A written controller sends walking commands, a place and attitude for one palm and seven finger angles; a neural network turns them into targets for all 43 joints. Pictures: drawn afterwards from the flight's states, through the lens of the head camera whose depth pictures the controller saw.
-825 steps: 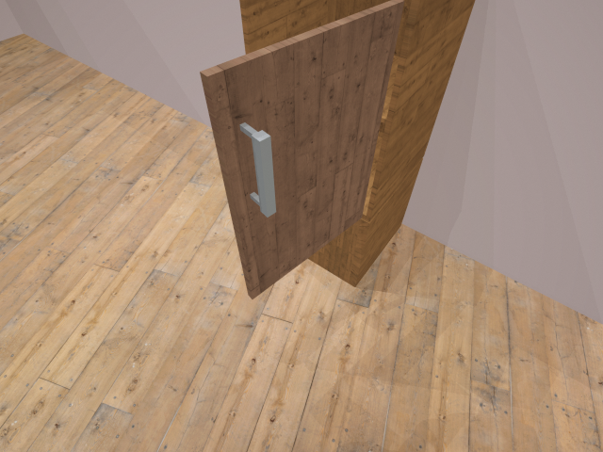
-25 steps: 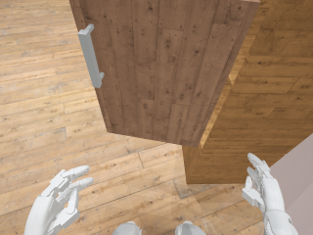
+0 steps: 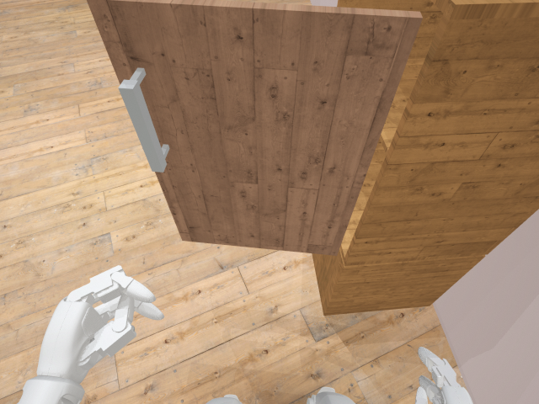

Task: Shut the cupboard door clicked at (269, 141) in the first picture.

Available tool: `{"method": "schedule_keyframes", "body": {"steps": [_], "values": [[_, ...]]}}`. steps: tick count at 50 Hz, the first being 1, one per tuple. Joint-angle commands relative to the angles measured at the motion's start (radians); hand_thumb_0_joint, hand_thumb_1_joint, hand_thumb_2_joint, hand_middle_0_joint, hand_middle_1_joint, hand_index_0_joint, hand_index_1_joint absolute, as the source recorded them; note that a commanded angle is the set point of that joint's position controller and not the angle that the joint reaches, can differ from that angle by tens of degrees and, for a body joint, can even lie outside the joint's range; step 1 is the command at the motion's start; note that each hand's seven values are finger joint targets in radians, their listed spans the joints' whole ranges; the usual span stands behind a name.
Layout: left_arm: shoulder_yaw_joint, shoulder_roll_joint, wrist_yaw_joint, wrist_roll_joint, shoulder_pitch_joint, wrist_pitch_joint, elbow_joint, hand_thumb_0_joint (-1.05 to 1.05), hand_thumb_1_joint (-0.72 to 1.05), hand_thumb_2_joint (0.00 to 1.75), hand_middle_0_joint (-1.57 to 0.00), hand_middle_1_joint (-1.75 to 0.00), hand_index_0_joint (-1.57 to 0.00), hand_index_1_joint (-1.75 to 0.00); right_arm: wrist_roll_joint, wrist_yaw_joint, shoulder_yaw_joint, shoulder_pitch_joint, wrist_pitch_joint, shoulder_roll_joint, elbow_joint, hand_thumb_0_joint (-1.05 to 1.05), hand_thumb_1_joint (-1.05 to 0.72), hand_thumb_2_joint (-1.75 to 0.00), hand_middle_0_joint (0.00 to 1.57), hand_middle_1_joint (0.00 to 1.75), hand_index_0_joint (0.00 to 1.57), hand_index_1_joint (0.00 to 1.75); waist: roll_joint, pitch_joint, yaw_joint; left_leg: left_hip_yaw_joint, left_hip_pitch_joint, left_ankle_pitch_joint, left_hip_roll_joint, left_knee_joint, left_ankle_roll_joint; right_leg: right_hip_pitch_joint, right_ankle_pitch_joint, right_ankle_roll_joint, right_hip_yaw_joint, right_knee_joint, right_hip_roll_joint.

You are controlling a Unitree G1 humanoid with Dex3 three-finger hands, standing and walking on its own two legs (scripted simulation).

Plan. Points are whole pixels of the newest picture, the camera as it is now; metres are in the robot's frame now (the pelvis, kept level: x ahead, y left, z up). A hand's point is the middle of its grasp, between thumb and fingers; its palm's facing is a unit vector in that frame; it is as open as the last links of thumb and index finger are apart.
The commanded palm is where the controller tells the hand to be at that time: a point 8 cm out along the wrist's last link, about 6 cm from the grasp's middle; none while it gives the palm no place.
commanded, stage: raise the hand and make a fist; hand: left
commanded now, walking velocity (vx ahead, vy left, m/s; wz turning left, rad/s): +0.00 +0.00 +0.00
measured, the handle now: (149, 123) +0.51 +0.22 +0.13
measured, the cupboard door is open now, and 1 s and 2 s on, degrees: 79 79 79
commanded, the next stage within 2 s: bring the fist close to the handle in 0.96 s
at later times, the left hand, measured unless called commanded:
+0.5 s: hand (107, 281) +0.24 +0.20 +0.12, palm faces -0.01 -1.00 -0.07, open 3.1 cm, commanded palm +0.22 +0.25 +0.13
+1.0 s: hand (112, 274) +0.25 +0.20 +0.13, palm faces +0.00 -1.00 -0.07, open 3.1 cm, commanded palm +0.22 +0.24 +0.13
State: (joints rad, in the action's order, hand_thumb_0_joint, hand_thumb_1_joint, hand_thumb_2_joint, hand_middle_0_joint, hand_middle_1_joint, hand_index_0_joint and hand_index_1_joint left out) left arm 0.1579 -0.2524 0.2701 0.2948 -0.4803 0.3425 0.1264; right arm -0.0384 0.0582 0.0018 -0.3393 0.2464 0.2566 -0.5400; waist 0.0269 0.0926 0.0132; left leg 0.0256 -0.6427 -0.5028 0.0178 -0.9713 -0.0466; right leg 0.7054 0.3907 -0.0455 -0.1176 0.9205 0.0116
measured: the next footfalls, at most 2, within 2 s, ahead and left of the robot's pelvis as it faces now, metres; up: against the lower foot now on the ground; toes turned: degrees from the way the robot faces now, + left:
none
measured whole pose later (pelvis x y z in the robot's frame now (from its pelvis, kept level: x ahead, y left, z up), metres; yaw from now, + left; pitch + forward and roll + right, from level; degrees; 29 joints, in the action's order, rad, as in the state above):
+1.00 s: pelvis +0.02 +0.00 +0.03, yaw +0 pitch +3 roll -1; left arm 0.19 -0.26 0.26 0.27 -0.31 0.17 0.11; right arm -0.05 0.06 0.04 -0.27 0.28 0.25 -0.59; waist 0.03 0.05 -0.02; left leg 0.02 -0.35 -0.41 0.03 -0.71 -0.05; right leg 0.42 0.32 -0.03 -0.11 0.68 0.01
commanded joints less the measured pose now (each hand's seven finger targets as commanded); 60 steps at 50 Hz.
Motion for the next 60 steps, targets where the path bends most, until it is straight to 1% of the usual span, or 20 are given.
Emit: {"method": "schedule_keyframes", "body": {"steps": [1,7,11,13,16,21,25,28,30,33,35,39,41,48,51,53,56,58,59,60], "values": [[0.086,-0.131,-0.011,0.011,0.050,0.055,0.247,0.00,0.90,0.90,-1.08,-1.26,-1.08,-1.26,0.001,0.004,-0.036,0.116,0.079,0.110,0.192,0.00,-0.90,-0.90,0.20,0.30,0.20,0.30,0.022,0.164,-0.028,-0.079,0.042,0.276,-0.007,0.201,0.026,-0.249,-0.117,0.016,0.077,-0.148,0.000],[0.060,-0.106,-0.033,-0.003,0.070,0.017,0.273,0.00,0.90,0.90,-1.19,-1.38,-1.19,-1.38,-0.001,0.001,-0.032,0.108,0.070,0.108,0.187,0.00,-0.90,-0.90,0.20,0.30,0.20,0.30,0.051,0.151,-0.024,-0.085,0.135,0.394,-0.019,0.237,0.043,-0.268,-0.232,0.017,0.046,-0.155,-0.010],[0.050,-0.105,-0.024,-0.008,0.117,-0.034,0.246,0.00,0.90,0.90,-1.26,-1.46,-1.26,-1.46,-0.005,0.002,-0.022,0.111,0.057,0.110,0.188,0.00,-0.90,-0.90,0.20,0.30,0.20,0.30,0.016,0.104,-0.013,-0.090,0.154,0.372,-0.022,0.268,0.046,-0.279,-0.230,0.019,0.040,-0.186,-0.013],[0.059,-0.120,-0.022,-0.013,0.145,-0.050,0.261,0.00,0.90,0.90,-1.30,-1.50,-1.30,-1.50,-0.007,0.004,-0.017,0.116,0.058,0.111,0.188,0.00,-0.90,-0.90,0.20,0.30,0.20,0.30,0.044,0.110,-0.016,-0.092,0.178,0.360,-0.024,0.283,0.047,-0.283,-0.216,0.017,0.040,-0.199,-0.014],[0.081,-0.136,-0.017,-0.004,0.185,-0.073,0.261,0.00,0.90,0.90,-1.30,-1.50,-1.30,-1.50,-0.007,0.008,-0.009,0.121,0.057,0.109,0.183,0.00,-0.90,-0.90,0.20,0.30,0.20,0.30,0.012,0.118,-0.019,-0.091,0.195,0.370,-0.023,0.298,0.044,-0.325,-0.243,0.018,0.043,-0.219,-0.012],[0.095,-0.140,-0.004,0.009,0.241,-0.099,0.252,0.00,0.90,0.90,-1.30,-1.50,-1.30,-1.50,-0.008,0.010,0.003,0.138,0.067,0.105,0.161,0.00,-0.90,-0.90,0.20,0.30,0.20,0.30,0.051,0.113,-0.024,-0.087,0.234,0.411,-0.022,0.322,0.048,-0.362,-0.284,0.016,0.045,-0.247,-0.009],[0.107,-0.153,0.006,0.014,0.276,-0.124,0.225,0.00,0.90,0.90,-1.30,-1.50,-1.30,-1.50,-0.008,0.014,0.005,0.142,0.072,0.110,0.143,0.00,-0.90,-0.90,0.20,0.30,0.20,0.30,0.010,0.104,-0.025,-0.091,0.253,0.435,-0.024,0.341,0.047,-0.389,-0.308,0.016,0.043,-0.270,-0.009],[0.111,-0.161,0.010,0.011,0.312,-0.143,0.235,0.00,0.90,0.90,-1.30,-1.50,-1.30,-1.50,-0.012,0.017,0.004,0.150,0.077,0.109,0.137,0.00,-0.90,-0.90,0.20,0.30,0.20,0.30,0.032,0.123,-0.030,-0.091,0.284,0.444,-0.026,0.363,0.049,-0.402,-0.307,0.019,0.040,-0.284,-0.005],[0.119,-0.151,0.013,0.019,0.272,-0.156,0.197,0.00,0.90,0.90,-1.30,-1.50,-1.30,-1.50,-0.012,0.017,0.004,0.153,0.080,0.109,0.134,0.00,-0.90,-0.90,0.20,0.30,0.20,0.30,0.013,0.107,-0.041,-0.090,0.288,0.465,-0.024,0.371,0.053,-0.418,-0.323,0.016,0.039,-0.292,-0.007],[0.115,-0.142,0.009,0.016,0.263,-0.156,0.202,0.00,0.90,0.90,-1.30,-1.50,-1.30,-1.50,-0.011,0.014,-0.001,0.152,0.083,0.109,0.132,0.00,-0.90,-0.90,0.20,0.30,0.20,0.30,0.016,0.107,-0.043,-0.082,0.289,0.464,-0.023,0.381,0.056,-0.417,-0.323,0.020,0.037,-0.298,-0.003],[0.121,-0.145,0.003,0.018,0.262,-0.152,0.194,0.00,0.90,0.90,-1.30,-1.50,-1.30,-1.50,-0.010,0.014,-0.002,0.155,0.082,0.110,0.131,0.00,-0.90,-0.90,0.20,0.30,0.20,0.30,-0.017,0.084,-0.044,-0.079,0.274,0.445,-0.021,0.385,0.054,-0.430,-0.314,0.018,0.041,-0.305,-0.004],[0.115,-0.145,-0.011,0.003,0.289,-0.129,0.217,0.00,0.90,0.90,-1.30,-1.50,-1.30,-1.50,-0.010,0.013,-0.004,0.157,0.088,0.108,0.128,0.00,-0.90,-0.90,0.20,0.30,0.20,0.30,0.026,0.093,-0.041,-0.074,0.287,0.408,-0.020,0.390,0.051,-0.412,-0.276,0.019,0.046,-0.309,-0.001],[0.122,-0.152,-0.014,0.003,0.296,-0.119,0.220,0.00,0.90,0.90,-1.30,-1.50,-1.30,-1.50,-0.007,0.012,-0.005,0.158,0.090,0.109,0.126,0.00,-0.90,-0.90,0.20,0.30,0.20,0.30,0.001,0.109,-0.042,-0.072,0.284,0.404,-0.018,0.390,0.044,-0.430,-0.279,0.019,0.053,-0.313,0.000],[0.101,-0.140,-0.012,-0.004,0.295,-0.106,0.207,0.00,0.90,0.90,-1.30,-1.50,-1.30,-1.50,-0.010,0.010,-0.005,0.163,0.098,0.109,0.112,0.00,-0.90,-0.90,0.20,0.30,0.20,0.30,0.033,0.080,-0.032,-0.070,0.284,0.373,-0.018,0.390,0.039,-0.409,-0.254,0.019,0.054,-0.322,0.001],[0.100,-0.137,-0.008,-0.001,0.295,-0.112,0.191,0.00,0.90,0.90,-1.30,-1.50,-1.30,-1.50,-0.011,0.012,-0.005,0.166,0.096,0.110,0.113,0.00,-0.90,-0.90,0.20,0.30,0.20,0.30,-0.009,0.065,-0.028,-0.068,0.266,0.339,-0.016,0.391,0.032,-0.411,-0.226,0.023,0.062,-0.335,0.002],[0.105,-0.147,-0.008,-0.003,0.302,-0.110,0.203,0.00,0.90,0.90,-1.30,-1.50,-1.30,-1.50,-0.012,0.013,-0.006,0.170,0.100,0.110,0.114,0.00,-0.90,-0.90,0.20,0.30,0.20,0.30,0.017,0.083,-0.032,-0.066,0.277,0.330,-0.016,0.392,0.031,-0.413,-0.214,0.023,0.064,-0.334,0.003],[0.088,-0.154,-0.018,-0.009,0.433,-0.107,0.190,0.00,0.90,0.90,-1.30,-1.50,-1.30,-1.50,-0.011,0.019,0.001,0.168,0.095,0.115,0.097,0.00,-0.90,-0.90,0.20,0.30,0.20,0.30,0.019,0.050,-0.009,-0.075,0.273,0.299,-0.017,0.394,0.029,-0.385,-0.181,0.025,0.064,-0.338,0.001],[0.109,-0.178,-0.021,-0.009,0.493,-0.105,0.133,0.00,0.90,0.90,-1.30,-1.50,-1.30,-1.50,-0.012,0.027,-0.001,0.164,0.091,0.119,0.084,0.00,-0.90,-0.90,0.20,0.30,0.20,0.30,-0.002,0.046,-0.004,-0.078,0.269,0.274,-0.016,0.393,0.027,-0.374,-0.150,0.026,0.067,-0.343,0.001],[0.098,-0.164,-0.017,-0.009,0.503,-0.104,0.116,0.00,0.90,0.90,-1.30,-1.50,-1.30,-1.50,-0.014,0.028,0.000,0.167,0.091,0.117,0.084,0.00,-0.90,-0.90,0.20,0.30,0.20,0.30,0.017,0.062,-0.009,-0.073,0.276,0.273,-0.014,0.393,0.027,-0.377,-0.150,0.026,0.070,-0.343,0.003],[0.113,-0.186,-0.016,-0.007,0.533,-0.109,0.097,0.00,0.90,0.90,-1.30,-1.50,-1.30,-1.50,-0.013,0.031,0.003,0.167,0.088,0.120,0.081,0.00,-0.90,-0.90,0.20,0.30,0.20,0.30,0.015,0.060,-0.012,-0.077,0.269,0.276,-0.013,0.395,0.026,-0.388,-0.152,0.023,0.074,-0.343,0.003]]}}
